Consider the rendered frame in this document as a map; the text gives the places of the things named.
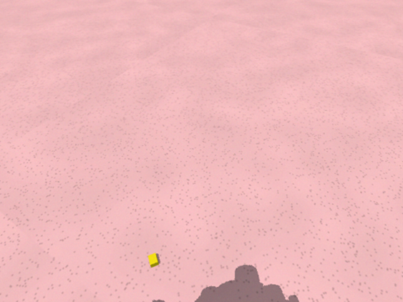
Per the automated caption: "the small box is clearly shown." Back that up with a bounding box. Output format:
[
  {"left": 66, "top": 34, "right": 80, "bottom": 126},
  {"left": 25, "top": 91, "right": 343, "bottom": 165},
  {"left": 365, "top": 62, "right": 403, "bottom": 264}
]
[{"left": 148, "top": 253, "right": 159, "bottom": 267}]

